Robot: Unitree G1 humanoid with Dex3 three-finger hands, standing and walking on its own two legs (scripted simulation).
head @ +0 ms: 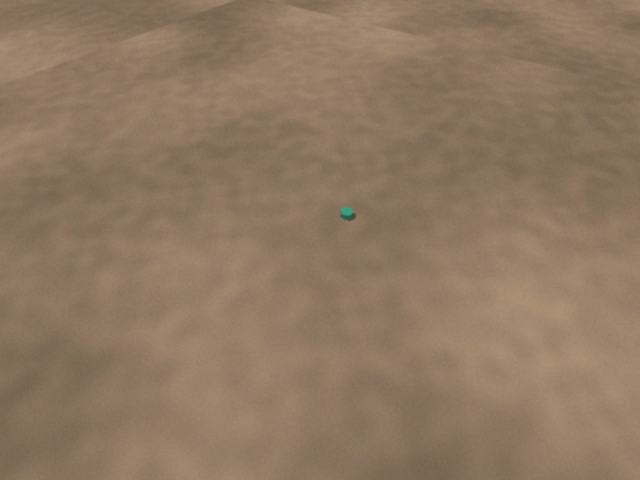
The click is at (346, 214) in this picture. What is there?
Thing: low tin
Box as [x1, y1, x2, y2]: [340, 207, 352, 219]
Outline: 344,207 341,209 340,215 341,217 348,219 352,216 352,209 349,207
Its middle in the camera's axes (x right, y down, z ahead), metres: +0.13 -0.13 +1.80
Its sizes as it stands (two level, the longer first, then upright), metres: 0.059 0.059 0.027
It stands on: the floor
